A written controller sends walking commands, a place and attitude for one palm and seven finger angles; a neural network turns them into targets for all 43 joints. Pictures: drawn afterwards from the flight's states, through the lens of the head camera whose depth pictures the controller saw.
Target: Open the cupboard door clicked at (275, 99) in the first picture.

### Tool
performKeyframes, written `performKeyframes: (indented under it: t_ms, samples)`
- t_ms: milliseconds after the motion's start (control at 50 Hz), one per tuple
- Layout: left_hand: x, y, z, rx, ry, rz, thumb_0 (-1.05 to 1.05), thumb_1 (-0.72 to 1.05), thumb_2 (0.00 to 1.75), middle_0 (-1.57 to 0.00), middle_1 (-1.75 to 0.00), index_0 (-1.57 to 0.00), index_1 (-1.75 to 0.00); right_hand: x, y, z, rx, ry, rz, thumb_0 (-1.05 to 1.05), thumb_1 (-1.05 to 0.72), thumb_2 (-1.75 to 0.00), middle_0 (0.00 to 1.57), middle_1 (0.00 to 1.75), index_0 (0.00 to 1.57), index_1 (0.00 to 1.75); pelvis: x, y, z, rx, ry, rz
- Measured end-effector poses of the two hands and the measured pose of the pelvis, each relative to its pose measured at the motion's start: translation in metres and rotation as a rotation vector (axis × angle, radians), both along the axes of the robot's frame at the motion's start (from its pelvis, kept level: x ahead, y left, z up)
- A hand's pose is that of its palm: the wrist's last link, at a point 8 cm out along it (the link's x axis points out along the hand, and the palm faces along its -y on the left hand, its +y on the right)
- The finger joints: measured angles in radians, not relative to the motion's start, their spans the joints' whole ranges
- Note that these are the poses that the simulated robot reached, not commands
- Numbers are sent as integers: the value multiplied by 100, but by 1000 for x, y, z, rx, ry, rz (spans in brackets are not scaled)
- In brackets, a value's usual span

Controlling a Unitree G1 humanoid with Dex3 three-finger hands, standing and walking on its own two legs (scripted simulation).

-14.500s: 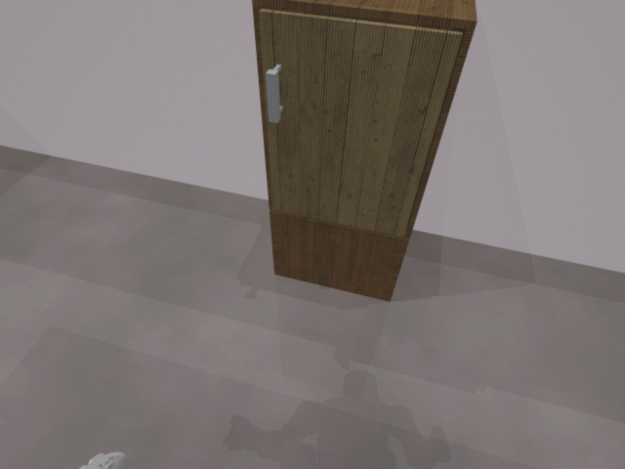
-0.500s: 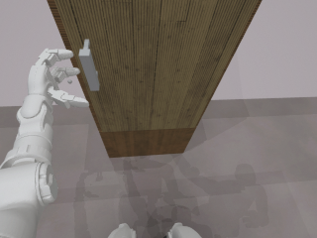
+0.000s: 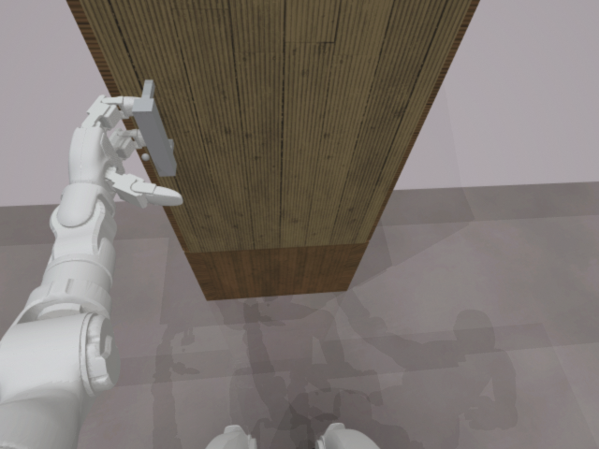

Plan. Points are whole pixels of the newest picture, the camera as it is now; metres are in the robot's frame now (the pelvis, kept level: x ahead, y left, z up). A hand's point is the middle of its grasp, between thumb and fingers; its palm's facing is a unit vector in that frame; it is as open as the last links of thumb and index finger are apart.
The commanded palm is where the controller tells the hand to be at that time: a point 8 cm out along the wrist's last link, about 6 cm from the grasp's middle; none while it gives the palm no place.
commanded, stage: slide the fingers in behind the handle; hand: left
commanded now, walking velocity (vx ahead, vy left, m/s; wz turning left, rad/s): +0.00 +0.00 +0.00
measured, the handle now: (158, 130) +0.53 +0.17 +0.09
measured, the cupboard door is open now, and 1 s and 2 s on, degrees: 0 0 1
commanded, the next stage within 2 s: close the thumb around the handle in 0.94 s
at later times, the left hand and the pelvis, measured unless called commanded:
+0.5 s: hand (170, 156) +0.48 +0.15 +0.09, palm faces +0.04 -1.00 +0.01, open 13.9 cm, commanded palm +0.45 +0.20 +0.09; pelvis +0.00 -0.01 +0.00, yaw +0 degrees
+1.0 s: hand (175, 158) +0.48 +0.14 +0.09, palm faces +0.05 -1.00 -0.01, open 14.1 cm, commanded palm +0.45 +0.19 +0.09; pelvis +0.00 +0.00 +0.00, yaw +0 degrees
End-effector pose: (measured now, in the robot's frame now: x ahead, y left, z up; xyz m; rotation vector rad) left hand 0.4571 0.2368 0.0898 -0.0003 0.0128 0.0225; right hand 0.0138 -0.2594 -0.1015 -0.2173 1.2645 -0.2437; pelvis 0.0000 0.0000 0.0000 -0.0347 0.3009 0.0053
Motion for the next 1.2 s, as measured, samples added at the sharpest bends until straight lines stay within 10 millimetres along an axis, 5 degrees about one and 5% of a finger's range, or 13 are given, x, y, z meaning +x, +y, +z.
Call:
performKeyframes:
  t_ms: [220, 580, 1200]
  samples:
    - [2, -12, -4, 8, 11, 25, -1, -50, 30, -30, -120, -30, -122, 14, -3, 0, 12, -41, 5, 0, -91, -90, 20, 30, 21, 30, 3, -5, 0, 7, -3, -3]
    - [2, -38, -3, 6, 0, 10, -1, -50, 30, -30, -120, -30, -122, 9, -1, -4, 34, -27, 2, 0, -91, -90, 20, 30, 21, 30, 4, -5, 0, 11, -4, 1]
    - [-3, -38, 0, 6, -9, 20, -1, -40, 35, -30, -121, -29, -122, 8, -1, -3, 27, -36, 1, 0, -91, -90, 20, 30, 21, 30, 1, -3, 2, 14, -17, -4]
